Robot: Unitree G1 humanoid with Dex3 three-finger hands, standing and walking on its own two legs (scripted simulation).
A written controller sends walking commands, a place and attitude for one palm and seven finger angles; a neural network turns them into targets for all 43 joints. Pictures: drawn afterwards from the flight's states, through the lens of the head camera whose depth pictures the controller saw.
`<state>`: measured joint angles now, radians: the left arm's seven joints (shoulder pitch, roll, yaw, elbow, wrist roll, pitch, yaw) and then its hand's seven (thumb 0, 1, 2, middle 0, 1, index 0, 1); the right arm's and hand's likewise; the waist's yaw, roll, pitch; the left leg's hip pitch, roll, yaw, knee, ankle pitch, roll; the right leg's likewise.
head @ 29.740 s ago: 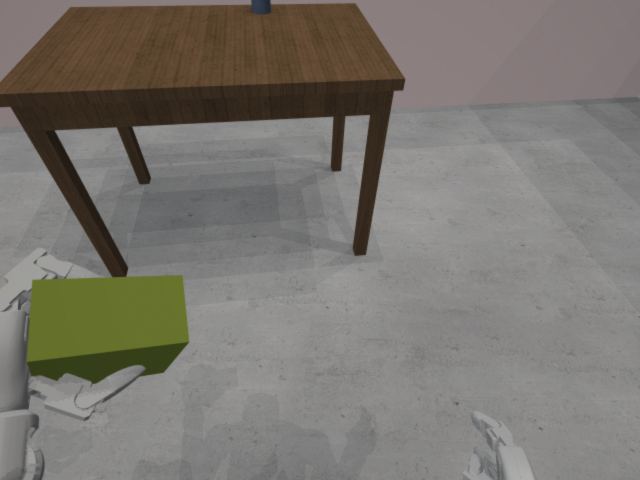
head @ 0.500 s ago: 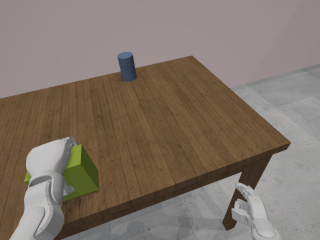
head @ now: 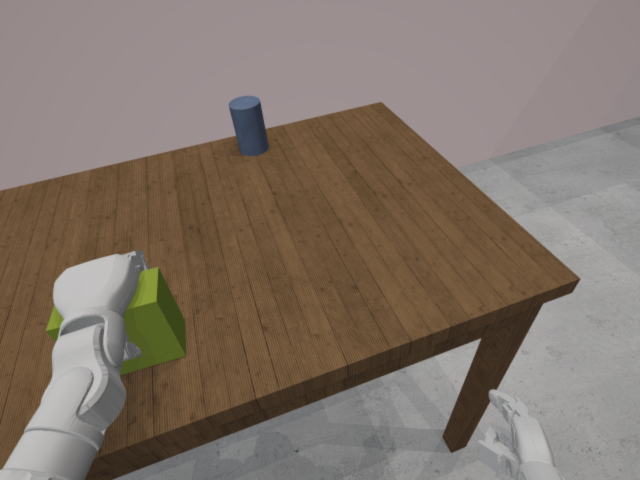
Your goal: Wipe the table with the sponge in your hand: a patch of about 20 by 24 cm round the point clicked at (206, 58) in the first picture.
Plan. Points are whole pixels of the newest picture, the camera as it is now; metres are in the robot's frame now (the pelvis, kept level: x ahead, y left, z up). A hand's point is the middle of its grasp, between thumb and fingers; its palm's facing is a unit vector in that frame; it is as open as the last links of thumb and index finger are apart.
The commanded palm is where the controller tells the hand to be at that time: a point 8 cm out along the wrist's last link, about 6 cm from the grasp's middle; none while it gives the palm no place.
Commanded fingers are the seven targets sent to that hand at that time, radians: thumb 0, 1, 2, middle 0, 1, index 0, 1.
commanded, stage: wipe forward along the first lane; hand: left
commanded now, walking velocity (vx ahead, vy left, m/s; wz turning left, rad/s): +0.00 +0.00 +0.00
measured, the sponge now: (130, 333) +0.27 +0.31 +0.04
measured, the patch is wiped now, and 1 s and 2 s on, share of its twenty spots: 0.20 0.45 0.50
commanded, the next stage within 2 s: slide across to the middle lane in 1.10 s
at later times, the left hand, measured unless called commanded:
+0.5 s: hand (130, 276) +0.33 +0.33 +0.08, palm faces -0.06 -0.01 -1.00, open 10.5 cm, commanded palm +0.31 +0.32 +0.12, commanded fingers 0.00 0.10 1.30 -1.20 -1.60 -1.20 -1.60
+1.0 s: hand (130, 250) +0.38 +0.35 +0.09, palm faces -0.10 +0.01 -0.99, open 10.5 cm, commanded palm +0.36 +0.35 +0.13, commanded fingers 0.00 0.10 1.30 -1.20 -1.60 -1.20 -1.60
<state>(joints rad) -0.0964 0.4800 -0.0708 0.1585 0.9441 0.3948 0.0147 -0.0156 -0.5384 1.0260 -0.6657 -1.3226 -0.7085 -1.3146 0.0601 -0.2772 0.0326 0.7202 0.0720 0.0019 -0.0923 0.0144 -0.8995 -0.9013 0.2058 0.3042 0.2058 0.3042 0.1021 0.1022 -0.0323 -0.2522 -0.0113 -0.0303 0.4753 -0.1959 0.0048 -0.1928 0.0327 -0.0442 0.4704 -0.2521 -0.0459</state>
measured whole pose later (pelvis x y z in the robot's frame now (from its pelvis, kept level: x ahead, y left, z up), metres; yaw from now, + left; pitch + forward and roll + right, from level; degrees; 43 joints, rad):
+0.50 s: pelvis +0.01 +0.00 +0.00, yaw +0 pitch +2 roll +0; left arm -0.33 0.53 -0.02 0.48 0.97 0.30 0.01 0.00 -0.54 1.03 -0.67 -1.32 -0.71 -1.31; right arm 0.13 -0.29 0.02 0.72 0.09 0.04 -0.08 0.01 -0.90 -0.90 0.21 0.30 0.21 0.30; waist 0.06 0.09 -0.06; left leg -0.34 0.00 -0.03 0.52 -0.22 0.00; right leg -0.28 0.04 -0.05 0.50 -0.26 -0.05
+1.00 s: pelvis +0.01 +0.01 +0.00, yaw +0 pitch +6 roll -1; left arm -0.53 0.57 -0.01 0.74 1.01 0.22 0.03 0.01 -0.55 1.03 -0.68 -1.32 -0.72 -1.31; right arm 0.18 -0.29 0.01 0.72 0.10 0.06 -0.07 0.01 -0.90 -0.90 0.21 0.30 0.21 0.30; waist 0.03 0.07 -0.08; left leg -0.40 -0.01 -0.03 0.52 -0.22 0.02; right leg -0.33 0.03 -0.04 0.48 -0.25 -0.03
